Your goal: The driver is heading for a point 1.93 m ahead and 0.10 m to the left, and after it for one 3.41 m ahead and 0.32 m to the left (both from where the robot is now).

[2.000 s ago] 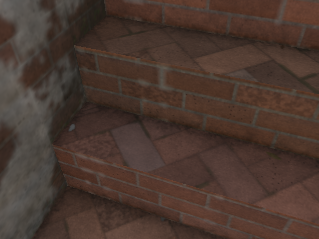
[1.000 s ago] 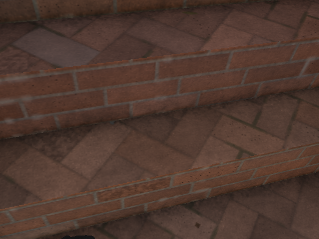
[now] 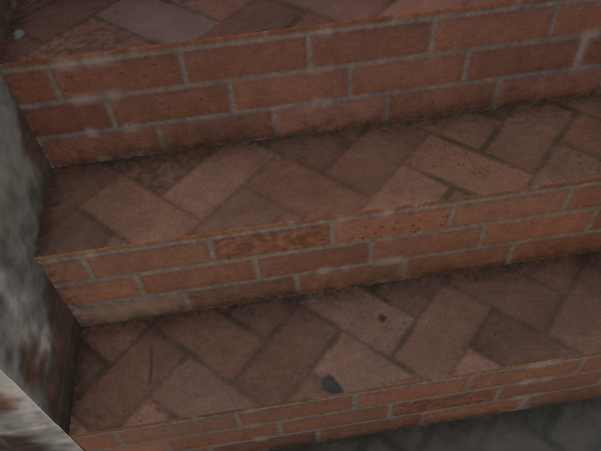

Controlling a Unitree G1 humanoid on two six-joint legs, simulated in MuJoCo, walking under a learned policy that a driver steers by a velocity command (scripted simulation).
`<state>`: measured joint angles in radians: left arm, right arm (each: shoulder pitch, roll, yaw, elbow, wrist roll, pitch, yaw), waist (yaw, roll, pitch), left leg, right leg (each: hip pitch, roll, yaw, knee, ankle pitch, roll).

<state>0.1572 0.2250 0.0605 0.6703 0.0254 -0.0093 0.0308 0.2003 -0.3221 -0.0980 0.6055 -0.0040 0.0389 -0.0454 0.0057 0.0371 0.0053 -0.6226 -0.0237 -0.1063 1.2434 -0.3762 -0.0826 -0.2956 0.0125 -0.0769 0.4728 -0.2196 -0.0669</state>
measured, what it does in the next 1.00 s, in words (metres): walks ahead: left foot, then right foot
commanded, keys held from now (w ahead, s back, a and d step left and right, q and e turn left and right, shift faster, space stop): q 0.04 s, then w+q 0.38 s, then w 0.24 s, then w+e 0.34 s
